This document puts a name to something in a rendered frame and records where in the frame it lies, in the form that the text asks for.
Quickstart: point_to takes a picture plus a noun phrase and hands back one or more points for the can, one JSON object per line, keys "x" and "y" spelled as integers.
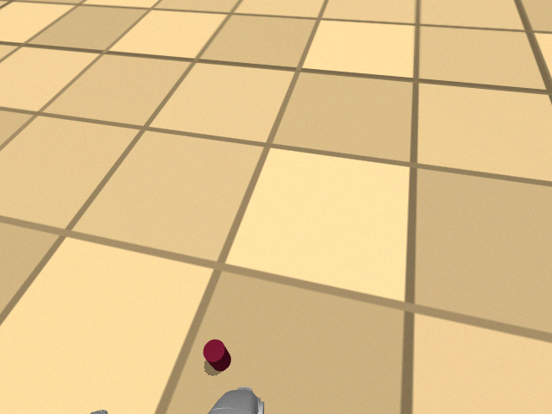
{"x": 217, "y": 355}

